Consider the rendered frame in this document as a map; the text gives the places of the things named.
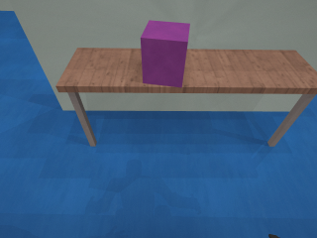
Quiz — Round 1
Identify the table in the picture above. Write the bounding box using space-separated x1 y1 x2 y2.
55 48 317 147

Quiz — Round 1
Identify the carton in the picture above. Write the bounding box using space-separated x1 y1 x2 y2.
141 20 190 88

